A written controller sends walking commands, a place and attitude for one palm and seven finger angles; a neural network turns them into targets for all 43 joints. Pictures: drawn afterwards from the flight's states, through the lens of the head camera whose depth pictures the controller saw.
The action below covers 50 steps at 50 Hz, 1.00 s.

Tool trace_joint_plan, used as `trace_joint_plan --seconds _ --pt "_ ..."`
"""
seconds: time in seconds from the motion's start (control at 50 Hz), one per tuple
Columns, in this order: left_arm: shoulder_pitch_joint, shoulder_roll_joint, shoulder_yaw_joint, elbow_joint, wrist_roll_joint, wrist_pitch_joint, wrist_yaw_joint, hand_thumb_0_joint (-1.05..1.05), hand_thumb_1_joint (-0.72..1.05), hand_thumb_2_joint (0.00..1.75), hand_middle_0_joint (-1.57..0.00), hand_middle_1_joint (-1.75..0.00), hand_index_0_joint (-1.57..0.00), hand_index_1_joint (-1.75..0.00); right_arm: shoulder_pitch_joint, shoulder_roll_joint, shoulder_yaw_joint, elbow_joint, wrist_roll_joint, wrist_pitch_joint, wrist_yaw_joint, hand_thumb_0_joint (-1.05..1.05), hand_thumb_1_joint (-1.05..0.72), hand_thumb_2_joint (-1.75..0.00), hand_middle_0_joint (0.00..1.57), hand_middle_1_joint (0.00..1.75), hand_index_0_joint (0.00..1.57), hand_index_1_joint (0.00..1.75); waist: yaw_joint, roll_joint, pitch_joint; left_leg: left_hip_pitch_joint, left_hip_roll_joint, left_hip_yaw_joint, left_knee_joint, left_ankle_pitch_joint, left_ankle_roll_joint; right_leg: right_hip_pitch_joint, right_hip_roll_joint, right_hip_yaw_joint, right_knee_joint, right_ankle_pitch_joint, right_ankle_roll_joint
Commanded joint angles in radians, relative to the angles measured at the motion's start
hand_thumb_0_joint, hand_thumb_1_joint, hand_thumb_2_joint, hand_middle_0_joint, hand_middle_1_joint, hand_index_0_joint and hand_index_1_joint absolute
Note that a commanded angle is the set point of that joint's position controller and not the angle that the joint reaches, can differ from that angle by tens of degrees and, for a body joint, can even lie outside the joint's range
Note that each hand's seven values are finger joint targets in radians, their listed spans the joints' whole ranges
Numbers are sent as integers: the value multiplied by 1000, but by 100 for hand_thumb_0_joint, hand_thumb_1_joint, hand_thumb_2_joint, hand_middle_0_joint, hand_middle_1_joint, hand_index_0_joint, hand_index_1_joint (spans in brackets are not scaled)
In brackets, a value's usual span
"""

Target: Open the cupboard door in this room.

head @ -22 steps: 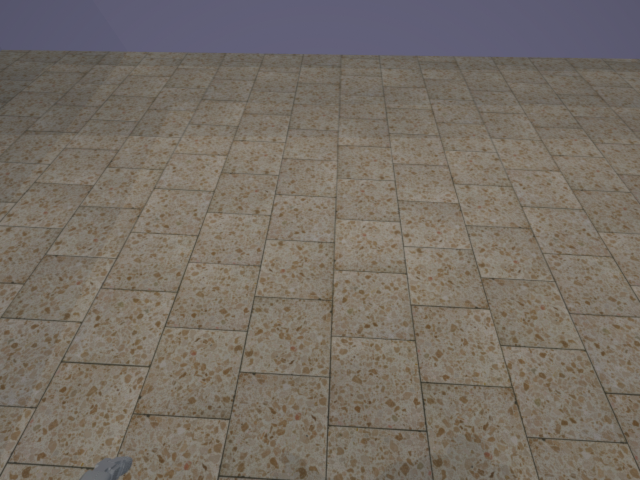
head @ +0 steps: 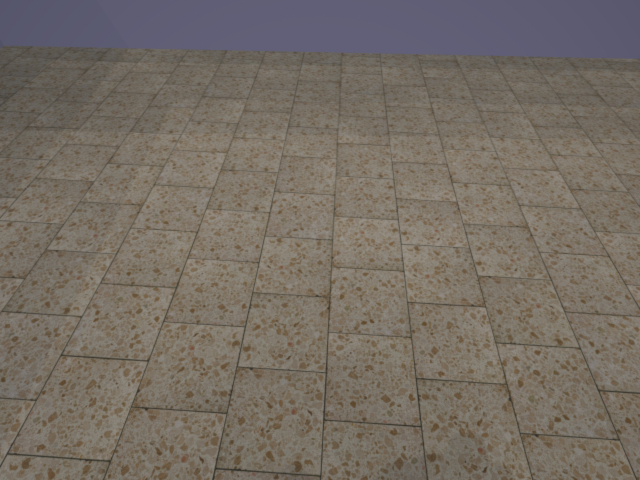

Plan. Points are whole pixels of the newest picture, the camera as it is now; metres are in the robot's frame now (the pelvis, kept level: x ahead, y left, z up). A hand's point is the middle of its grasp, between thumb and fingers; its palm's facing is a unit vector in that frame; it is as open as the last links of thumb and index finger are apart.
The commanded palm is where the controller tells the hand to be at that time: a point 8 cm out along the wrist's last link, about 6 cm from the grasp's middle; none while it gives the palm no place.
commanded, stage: stand and wait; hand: left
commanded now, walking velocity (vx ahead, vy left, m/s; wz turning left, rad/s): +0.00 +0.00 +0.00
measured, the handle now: out of the picture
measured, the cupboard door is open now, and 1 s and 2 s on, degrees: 0 0 0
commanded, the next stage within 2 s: turn or walk to find it in 0.46 s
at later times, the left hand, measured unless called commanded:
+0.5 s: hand out of the picture +0.07 +0.24 -0.15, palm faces -0.03 -0.94 -0.33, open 7.4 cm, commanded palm none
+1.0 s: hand out of the picture +0.01 +0.22 -0.18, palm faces +0.13 -0.96 -0.23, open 7.4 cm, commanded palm none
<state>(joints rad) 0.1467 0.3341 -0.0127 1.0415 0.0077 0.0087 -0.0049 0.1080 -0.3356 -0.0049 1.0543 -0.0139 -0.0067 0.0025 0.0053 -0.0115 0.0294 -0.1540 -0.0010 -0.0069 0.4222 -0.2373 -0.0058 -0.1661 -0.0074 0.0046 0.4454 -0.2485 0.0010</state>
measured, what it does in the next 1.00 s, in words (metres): lifts its right foot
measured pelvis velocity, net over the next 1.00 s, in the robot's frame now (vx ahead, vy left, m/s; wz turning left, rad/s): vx -0.03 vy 0.01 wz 0.14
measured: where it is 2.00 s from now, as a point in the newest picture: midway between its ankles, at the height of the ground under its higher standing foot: outside the picture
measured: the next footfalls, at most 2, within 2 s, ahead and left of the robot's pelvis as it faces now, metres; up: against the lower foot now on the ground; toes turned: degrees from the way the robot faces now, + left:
right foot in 1.18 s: -0.01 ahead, -0.13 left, +0.00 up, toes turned +14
left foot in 1.62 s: -0.11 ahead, +0.10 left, +0.00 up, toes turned +30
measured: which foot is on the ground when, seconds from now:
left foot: down 0.00-1.00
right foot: down 0.00-0.82, up 0.84-1.00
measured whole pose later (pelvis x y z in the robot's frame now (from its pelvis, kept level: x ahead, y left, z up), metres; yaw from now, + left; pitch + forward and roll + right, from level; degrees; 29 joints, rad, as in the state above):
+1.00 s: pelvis -0.03 +0.01 +0.00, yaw +8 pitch +1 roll -1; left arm 0.16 0.24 0.02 0.96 0.01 0.06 0.02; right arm 0.24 -0.17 -0.02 1.00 -0.02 0.03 0.00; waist -0.02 -0.02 0.07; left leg -0.32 -0.06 -0.13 0.49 -0.19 0.02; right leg -0.39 -0.01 -0.01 0.95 -0.49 0.05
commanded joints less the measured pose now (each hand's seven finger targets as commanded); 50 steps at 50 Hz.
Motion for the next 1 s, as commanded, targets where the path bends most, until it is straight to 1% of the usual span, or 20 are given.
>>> trace_joint_plan --seconds 0.0,0.22,0.42,0.48,0.54,0.58,0.6,0.68,0.72,0.74,0.76,0.78,0.8,0.82,0.84,0.86,0.88,0.92,0.94,0.98 --pt "-62 213 49 -61 2 -35 16 0 90 90 -20 -30 -20 -30 -64 -206 -40 -58 0 -29 -17 0 -90 -90 20 30 20 30 -5 15 -77 22 109 -81 -69 172 40 15 -116 101 -87 180 -37" --pt "-64 219 48 -30 1 -36 15 0 90 90 -20 -30 -20 -30 -44 -211 -35 -20 3 -29 -16 0 -90 -90 20 30 20 30 -4 -1 -60 11 113 -90 -96 147 35 25 -117 107 -115 152 -37" --pt "-67 222 47 -24 3 -35 13 0 90 90 -20 -30 -20 -30 -39 -213 -35 -9 2 -25 -14 0 -90 -90 20 30 20 30 -4 3 -26 1 110 -92 -111 83 33 -12 -115 125 -152 49 -37" --pt "-66 224 51 -30 4 -33 13 0 90 90 -20 -30 -20 -30 -36 -212 -36 -13 1 -23 -11 0 -90 -90 20 30 20 30 -4 4 -17 -19 105 -100 -99 89 34 -16 -120 115 -145 28 -34" --pt "-36 175 48 -34 3 -18 20 0 90 90 -20 -30 -20 -30 -11 -153 -28 -20 0 -9 -8 0 -90 -90 20 30 20 30 0 0 -25 -59 99 -100 -57 118 28 -9 -131 99 -113 35 -23" --pt "-3 125 41 -36 3 -3 26 0 90 90 -20 -30 -20 -30 18 -93 -18 -24 -2 4 -6 0 -90 -90 20 30 20 30 1 -21 -27 -99 86 -91 -21 115 18 -11 -151 100 -100 31 -18" --pt "6 122 40 -41 3 2 28 0 90 90 -20 -30 -20 -30 33 -81 -15 -29 -2 11 -5 0 -90 -90 20 30 20 30 1 -38 -24 -118 77 -84 5 112 12 -13 -166 102 -99 31 -21" --pt "25 139 55 -78 7 10 35 0 90 90 -20 -30 -20 -30 72 -70 -31 -55 0 25 -4 0 -90 -90 20 30 20 30 -3 -91 -71 -137 47 -56 144 115 8 -17 -246 118 -77 121 -72" --pt "22 139 60 -99 9 11 39 0 90 90 -20 -30 -20 -30 90 -64 -39 -66 1 30 -5 0 -90 -90 20 30 20 30 -10 -109 -71 -132 45 -43 192 81 5 -42 -272 105 -48 172 -91" --pt "12 135 61 -110 11 13 40 0 90 90 -20 -30 -20 -30 105 -63 -44 -72 3 30 -4 0 -90 -90 20 30 20 30 -19 -90 -67 -116 50 -53 178 94 9 -71 -267 83 -18 172 -87" --pt "1 125 62 -124 11 16 41 0 90 90 -20 -30 -20 -30 126 -60 -46 -74 2 29 -2 0 -90 -90 20 30 20 30 -29 -55 -72 -101 67 -88 130 143 20 -91 -237 44 34 142 -68" --pt "-6 101 61 -135 9 19 40 0 90 90 -20 -30 -20 -30 132 -76 -50 -77 -2 27 -1 0 -90 -90 20 30 20 30 -32 30 -58 -104 107 -178 66 210 45 -128 -166 -19 120 70 -28" --pt "-15 64 58 -147 5 22 39 0 90 90 -20 -30 -20 -30 148 -113 -57 -86 -10 22 -3 0 -90 -90 20 30 20 30 -42 185 -39 -123 198 -354 -54 269 105 -161 -53 -90 273 -70 25" --pt "-19 47 56 -160 5 22 42 0 90 90 -20 -30 -20 -30 162 -129 -67 -89 -8 18 -10 0 -90 -90 20 30 20 30 -42 261 -25 -89 268 -500 -136 363 182 -238 -3 -56 430 -287 36" --pt "-10 54 59 -165 8 22 45 0 90 90 -20 -30 -20 -30 172 -130 -70 -94 -4 16 -18 0 -90 -90 20 30 20 30 -36 245 -26 -65 286 -525 -134 402 225 -278 -22 2 530 -328 30" --pt "-2 49 65 -161 9 24 45 0 90 90 -20 -30 -20 -30 171 -117 -73 -99 -3 15 -24 0 -90 -90 20 30 20 30 -31 205 -45 -51 272 -504 -121 397 230 -301 -32 27 579 -310 30" --pt "8 40 68 -154 7 23 43 0 90 90 -20 -30 -20 -30 151 -109 -74 -104 -4 16 -27 0 -90 -90 20 30 20 30 -20 185 -56 -32 249 -466 -99 373 222 -311 -35 35 596 -283 32" --pt "20 9 67 -153 4 20 37 0 90 90 -20 -30 -20 -30 141 -92 -78 -117 -6 19 -30 0 -90 -90 20 30 20 30 -18 175 -88 9 201 -409 -74 374 203 -308 -27 20 554 -250 42" --pt "16 1 66 -156 4 17 34 0 90 90 -20 -30 -20 -30 150 -90 -80 -120 -6 19 -31 0 -90 -90 20 30 20 30 -25 161 -103 33 190 -402 -62 401 202 -307 -19 13 520 -247 47" --pt "12 -19 66 -166 -1 17 35 0 90 90 -20 -30 -20 -30 175 -81 -87 -119 -9 23 -32 0 -90 -90 20 30 20 30 -39 153 -121 55 184 -424 -59 406 202 -278 -5 12 442 -250 49"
